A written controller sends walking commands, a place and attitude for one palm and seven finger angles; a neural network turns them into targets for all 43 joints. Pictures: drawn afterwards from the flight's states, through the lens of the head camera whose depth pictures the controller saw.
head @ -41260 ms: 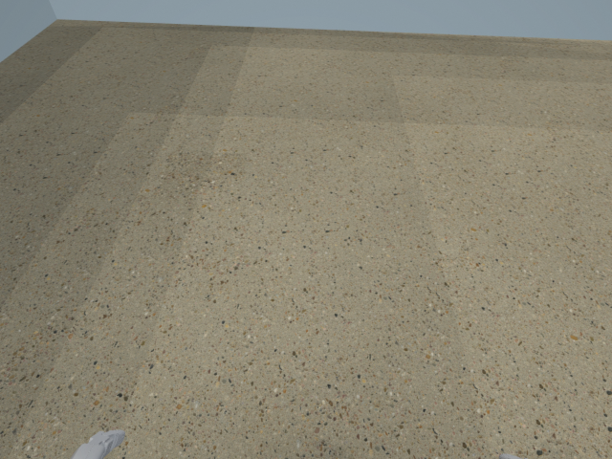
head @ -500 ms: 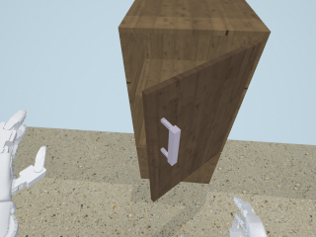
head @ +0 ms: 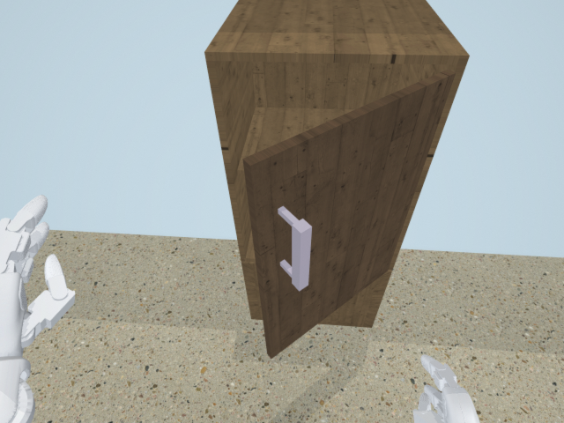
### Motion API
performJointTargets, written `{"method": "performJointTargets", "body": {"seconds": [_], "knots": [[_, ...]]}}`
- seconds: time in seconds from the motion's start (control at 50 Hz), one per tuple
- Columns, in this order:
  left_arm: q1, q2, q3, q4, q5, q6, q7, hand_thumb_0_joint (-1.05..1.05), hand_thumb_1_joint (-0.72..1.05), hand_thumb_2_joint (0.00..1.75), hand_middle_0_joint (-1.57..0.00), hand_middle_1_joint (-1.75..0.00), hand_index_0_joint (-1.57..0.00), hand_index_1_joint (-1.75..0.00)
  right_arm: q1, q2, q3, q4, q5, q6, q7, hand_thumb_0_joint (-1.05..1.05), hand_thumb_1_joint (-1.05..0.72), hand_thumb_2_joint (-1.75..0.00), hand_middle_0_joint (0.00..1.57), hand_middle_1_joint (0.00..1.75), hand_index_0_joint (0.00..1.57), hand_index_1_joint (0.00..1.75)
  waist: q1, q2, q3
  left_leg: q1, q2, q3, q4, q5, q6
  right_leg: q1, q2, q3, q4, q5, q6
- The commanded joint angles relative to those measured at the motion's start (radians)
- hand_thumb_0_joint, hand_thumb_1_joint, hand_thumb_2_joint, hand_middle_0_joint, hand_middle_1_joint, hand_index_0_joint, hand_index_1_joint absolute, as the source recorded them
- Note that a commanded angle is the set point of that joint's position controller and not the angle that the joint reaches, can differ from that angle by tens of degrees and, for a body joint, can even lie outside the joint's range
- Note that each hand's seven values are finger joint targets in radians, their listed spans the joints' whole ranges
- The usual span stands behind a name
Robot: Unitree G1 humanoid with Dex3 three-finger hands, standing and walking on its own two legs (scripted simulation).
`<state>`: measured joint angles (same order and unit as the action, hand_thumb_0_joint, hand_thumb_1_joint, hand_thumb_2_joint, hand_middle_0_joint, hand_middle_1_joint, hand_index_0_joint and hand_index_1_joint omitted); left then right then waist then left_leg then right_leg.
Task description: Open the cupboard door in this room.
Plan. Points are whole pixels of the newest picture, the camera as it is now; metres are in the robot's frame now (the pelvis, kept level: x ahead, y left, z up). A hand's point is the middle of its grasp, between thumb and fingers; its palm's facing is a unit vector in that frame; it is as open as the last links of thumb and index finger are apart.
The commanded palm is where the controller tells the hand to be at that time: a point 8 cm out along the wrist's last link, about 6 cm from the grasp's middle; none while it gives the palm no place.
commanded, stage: step back with the hand held close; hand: left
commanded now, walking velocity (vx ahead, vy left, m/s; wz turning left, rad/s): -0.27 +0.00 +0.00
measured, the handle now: (292, 249) +0.36 +0.04 +0.06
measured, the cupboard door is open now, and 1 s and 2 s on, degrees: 42 42 42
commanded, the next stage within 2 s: stop stepping back and stand still in 1.18 s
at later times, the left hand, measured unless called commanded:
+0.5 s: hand (17, 346) +0.13 +0.29 +0.15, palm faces +0.40 -0.76 -0.51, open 7.4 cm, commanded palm +0.07 +0.32 +0.17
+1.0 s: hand out of the picture +0.05 +0.29 +0.15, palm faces +0.49 -0.71 -0.51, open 7.4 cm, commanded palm -0.03 +0.32 +0.17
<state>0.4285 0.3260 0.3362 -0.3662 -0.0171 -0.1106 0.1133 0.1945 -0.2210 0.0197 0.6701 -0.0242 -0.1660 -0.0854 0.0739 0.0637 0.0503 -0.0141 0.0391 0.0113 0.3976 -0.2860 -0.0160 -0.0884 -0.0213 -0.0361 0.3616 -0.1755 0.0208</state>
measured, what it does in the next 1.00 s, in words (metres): shifts its weight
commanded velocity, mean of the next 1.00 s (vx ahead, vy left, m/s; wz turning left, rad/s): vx -0.30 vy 0.00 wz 0.00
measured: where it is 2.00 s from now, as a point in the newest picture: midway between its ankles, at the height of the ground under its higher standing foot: outside the picture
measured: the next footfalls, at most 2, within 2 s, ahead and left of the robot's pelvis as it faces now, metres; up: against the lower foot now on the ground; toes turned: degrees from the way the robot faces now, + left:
right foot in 1.46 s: -0.26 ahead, -0.12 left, +0.00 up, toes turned +6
left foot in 1.66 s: -0.29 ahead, +0.15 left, +0.00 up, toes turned +9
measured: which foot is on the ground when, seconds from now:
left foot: down 0.00-1.00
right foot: down 0.00-1.00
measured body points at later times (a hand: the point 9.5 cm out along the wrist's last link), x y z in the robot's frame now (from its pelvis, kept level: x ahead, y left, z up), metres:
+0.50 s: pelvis -0.07 +0.02 -0.01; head -0.05 +0.03 +0.44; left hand +0.11 +0.33 +0.18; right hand +0.11 -0.22 -0.08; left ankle -0.04 +0.13 -0.74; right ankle +0.02 -0.13 -0.74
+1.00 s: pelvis -0.14 +0.01 -0.04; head -0.12 +0.03 +0.41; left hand +0.02 +0.32 +0.18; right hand +0.04 -0.22 -0.11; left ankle -0.04 +0.13 -0.74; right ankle +0.01 -0.13 -0.74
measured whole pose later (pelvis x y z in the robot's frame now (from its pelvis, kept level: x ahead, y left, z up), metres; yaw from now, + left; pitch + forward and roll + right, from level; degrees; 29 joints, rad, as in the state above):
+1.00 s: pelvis -0.14 +0.01 -0.04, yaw +5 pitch -3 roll +0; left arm 0.45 0.44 0.49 -0.51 0.02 -0.29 0.14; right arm 0.23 -0.22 -0.01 0.57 -0.01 -0.18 -0.08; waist -0.03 -0.04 0.12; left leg -0.48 0.01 0.04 0.74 -0.22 0.05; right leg -0.49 0.00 0.10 0.69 -0.15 0.05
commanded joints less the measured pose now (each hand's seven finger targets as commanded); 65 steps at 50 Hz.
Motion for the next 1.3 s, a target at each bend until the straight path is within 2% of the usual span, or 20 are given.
{"method": "performJointTargets", "body": {"seconds": [0.0, 0.12, 0.18, 0.34, 0.42, 0.52, 0.76, 0.92, 0.96, 1.02, 1.06, 1.08, 1.1, 1.14, 1.16, 1.18, 1.2, 1.22, 1.26, 1.28], "knots": [[-0.074, 0.231, 0.184, -0.185, -0.007, -0.115, 0.009, 0.00, 0.90, 0.90, -0.20, -0.30, -0.20, -0.30, -0.119, -0.111, -0.041, -0.189, 0.011, -0.020, -0.006, 0.00, -0.90, -0.90, 0.20, 0.30, 0.20, 0.30, -0.049, -0.116, -0.021, -0.175, -0.015, 0.014, -0.014, 0.132, 0.043, -0.069, -0.026, 0.065, -0.084, 0.155, -0.022], [0.073, 0.217, 0.171, -0.229, -0.010, -0.127, 0.011, 0.00, 0.90, 0.90, -0.20, -0.30, -0.20, -0.30, -0.124, -0.128, -0.054, -0.214, 0.010, 0.017, -0.004, 0.00, -0.90, -0.90, 0.20, 0.30, 0.20, 0.30, -0.048, -0.007, -0.190, -0.150, -0.002, 0.023, 0.016, 0.314, 0.034, -0.014, -0.047, 0.045, 0.005, 0.340, -0.022], [0.106, 0.239, 0.196, -0.274, -0.014, -0.122, 0.019, 0.00, 0.90, 0.90, -0.20, -0.30, -0.20, -0.30, -0.120, -0.126, -0.062, -0.242, 0.017, 0.035, -0.005, 0.00, -0.90, -0.90, 0.20, 0.30, 0.20, 0.30, -0.047, -0.058, -0.249, -0.158, 0.006, 0.026, 0.032, 0.364, 0.032, 0.004, -0.041, 0.042, 0.045, 0.402, -0.013], [0.106, 0.269, 0.236, -0.305, -0.008, -0.140, 0.043, 0.00, 0.90, 0.90, -0.20, -0.30, -0.20, -0.30, -0.122, -0.125, -0.069, -0.261, 0.021, 0.046, -0.017, 0.00, -0.90, -0.90, 0.20, 0.30, 0.20, 0.30, -0.046, -0.043, -0.166, -0.311, 0.015, -0.002, -0.006, 0.187, 0.047, -0.029, -0.027, 0.059, 0.079, 0.246, -0.005], [0.094, 0.250, 0.226, -0.306, 0.007, -0.153, 0.046, 0.00, 0.90, 0.90, -0.20, -0.30, -0.20, -0.30, -0.115, -0.143, -0.073, -0.267, 0.021, 0.031, -0.014, 0.00, -0.90, -0.90, 0.20, 0.30, 0.20, 0.30, -0.045, 0.037, -0.126, -0.483, 0.041, -0.035, -0.063, -0.060, 0.078, 0.027, -0.008, 0.062, 0.142, 0.135, 0.001], [0.026, 0.247, 0.229, -0.326, 0.036, -0.177, 0.056, 0.00, 0.90, 0.90, -0.20, -0.30, -0.20, -0.30, -0.089, -0.155, -0.074, -0.277, 0.024, 0.007, -0.013, 0.00, -0.90, -0.90, 0.20, 0.30, 0.20, 0.30, -0.054, 0.035, -0.065, -0.720, 0.072, -0.082, -0.094, -0.412, 0.116, 0.084, 0.006, 0.077, 0.226, -0.014, 0.005], [-0.013, 0.254, 0.243, -0.330, 0.025, -0.223, 0.058, 0.00, 0.90, 0.90, -0.20, -0.30, -0.20, -0.30, -0.040, -0.134, -0.074, -0.239, 0.016, -0.047, -0.003, 0.00, -0.90, -0.90, 0.20, 0.30, 0.20, 0.30, -0.074, -0.075, -0.066, -0.586, -0.004, -0.043, 0.090, -0.373, 0.071, -0.165, -0.045, 0.209, 0.105, -0.148, -0.032], [0.022, 0.286, 0.309, -0.357, 0.032, -0.243, 0.057, 0.00, 0.90, 0.90, -0.20, -0.30, -0.20, -0.30, -0.066, -0.145, -0.090, -0.247, 0.024, -0.061, 0.000, 0.00, -0.90, -0.90, 0.20, 0.30, 0.20, 0.30, -0.054, 0.100, -0.161, -0.805, 0.123, -0.156, -0.068, -0.431, 0.141, 0.084, 0.053, 0.108, 0.465, 0.090, 0.007], [0.054, 0.285, 0.325, -0.381, 0.031, -0.250, 0.051, 0.00, 0.90, 0.90, -0.20, -0.30, -0.20, -0.30, -0.067, -0.140, -0.097, -0.258, 0.024, -0.069, 0.005, 0.00, -0.90, -0.90, 0.20, 0.30, 0.20, 0.30, -0.053, 0.066, -0.179, -0.830, 0.129, -0.128, -0.036, -0.433, 0.148, 0.113, 0.057, 0.135, 0.494, 0.111, 0.004], [0.056, 0.306, 0.346, -0.378, 0.038, -0.262, 0.038, 0.00, 0.90, 0.90, -0.20, -0.30, -0.20, -0.30, -0.046, -0.141, -0.114, -0.261, 0.024, -0.073, 0.007, 0.00, -0.90, -0.90, 0.20, 0.30, 0.20, 0.30, -0.071, -0.072, -0.102, -0.797, 0.031, -0.023, 0.165, -0.558, 0.105, -0.064, -0.023, 0.333, 0.259, -0.045, -0.046], [-0.001, 0.302, 0.310, -0.380, 0.020, -0.239, 0.041, 0.00, 0.90, 0.90, -0.20, -0.30, -0.20, -0.30, -0.040, -0.118, -0.101, -0.229, 0.014, -0.062, 0.015, 0.00, -0.90, -0.90, 0.20, 0.30, 0.20, 0.30, -0.075, -0.236, -0.069, -0.546, -0.042, 0.004, 0.384, -0.420, 0.042, -0.387, -0.147, 0.471, 0.005, -0.288, -0.107], [-0.031, 0.300, 0.281, -0.373, 0.009, -0.227, 0.046, 0.00, 0.90, 0.90, -0.20, -0.30, -0.20, -0.30, -0.036, -0.101, -0.090, -0.200, 0.013, -0.049, 0.024, 0.00, -0.90, -0.90, 0.20, 0.30, 0.20, 0.30, -0.081, -0.309, -0.073, -0.368, -0.062, 0.021, 0.497, -0.313, 0.015, -0.554, -0.199, 0.472, -0.081, -0.388, -0.131], [-0.046, 0.303, 0.268, -0.358, 0.003, -0.222, 0.049, 0.00, 0.90, 0.90, -0.20, -0.30, -0.20, -0.30, -0.033, -0.093, -0.083, -0.181, 0.011, -0.038, 0.029, 0.00, -0.90, -0.90, 0.20, 0.30, 0.20, 0.30, -0.088, -0.340, -0.093, -0.263, -0.072, 0.037, 0.543, -0.255, 0.006, -0.620, -0.210, 0.431, -0.110, -0.409, -0.131], [-0.055, 0.299, 0.259, -0.341, -0.004, -0.221, 0.046, 0.00, 0.90, 0.90, -0.20, -0.30, -0.20, -0.30, -0.023, -0.107, -0.085, -0.174, 0.013, -0.024, 0.024, 0.00, -0.90, -0.90, 0.20, 0.30, 0.20, 0.30, -0.104, -0.261, -0.099, -0.175, -0.055, -0.002, 0.400, -0.247, 0.025, -0.679, -0.141, 0.309, -0.039, -0.417, -0.082], [-0.049, 0.282, 0.248, -0.349, -0.008, -0.225, 0.042, 0.00, 0.90, 0.90, -0.20, -0.30, -0.20, -0.30, -0.022, -0.117, -0.084, -0.182, 0.016, -0.020, 0.017, 0.00, -0.90, -0.90, 0.20, 0.30, 0.20, 0.30, -0.109, -0.131, -0.086, -0.217, 0.001, -0.085, 0.261, -0.329, 0.059, -0.684, -0.080, 0.247, 0.101, -0.465, -0.048], [-0.023, 0.259, 0.256, -0.358, -0.012, -0.231, 0.045, 0.00, 0.90, 0.90, -0.20, -0.30, -0.20, -0.30, -0.040, -0.142, -0.085, -0.199, 0.011, -0.025, 0.006, 0.00, -0.90, -0.90, 0.20, 0.30, 0.20, 0.30, -0.110, 0.127, -0.072, -0.461, 0.153, -0.260, -0.004, -0.502, 0.130, -0.528, 0.027, 0.153, 0.431, -0.431, -0.008], [-0.014, 0.246, 0.283, -0.375, -0.001, -0.230, 0.055, 0.00, 0.90, 0.90, -0.20, -0.30, -0.20, -0.30, -0.091, -0.145, -0.091, -0.214, -0.001, -0.041, -0.001, 0.00, -0.90, -0.90, 0.20, 0.30, 0.20, 0.30, -0.086, 0.376, -0.153, -0.804, 0.373, -0.472, -0.264, -0.662, 0.227, -0.200, 0.163, 0.017, 0.972, -0.354, 0.038], [-0.077, 0.331, 0.321, -0.413, 0.013, -0.225, 0.063, 0.00, 0.90, 0.90, -0.20, -0.30, -0.20, -0.30, -0.087, -0.100, -0.094, -0.190, -0.003, -0.055, -0.003, 0.00, -0.90, -0.90, 0.20, 0.30, 0.20, 0.30, -0.085, 0.275, -0.154, -0.767, 0.375, -0.438, -0.260, -0.439, 0.222, -0.231, 0.132, 0.097, 1.181, -0.358, 0.026], [-0.127, 0.316, 0.306, -0.509, -0.019, -0.231, 0.048, 0.00, 0.90, 0.90, -0.20, -0.30, -0.20, -0.30, -0.097, -0.105, -0.138, -0.184, 0.026, -0.089, 0.013, 0.00, -0.90, -0.90, 0.20, 0.30, 0.20, 0.30, -0.058, 0.090, -0.261, -0.465, 0.307, -0.236, -0.093, -0.173, 0.171, -0.341, 0.114, 0.088, 1.147, -0.357, 0.025], [0.021, 0.293, 0.307, -0.447, -0.031, -0.215, 0.047, 0.00, 0.90, 0.90, -0.20, -0.30, -0.20, -0.30, -0.091, -0.124, -0.149, -0.188, 0.040, -0.109, 0.026, 0.00, -0.90, -0.90, 0.20, 0.30, 0.20, 0.30, -0.043, 0.125, -0.293, -0.333, 0.260, -0.124, -0.061, -0.174, 0.128, -0.378, 0.102, 0.037, 1.069, -0.351, 0.022]]}}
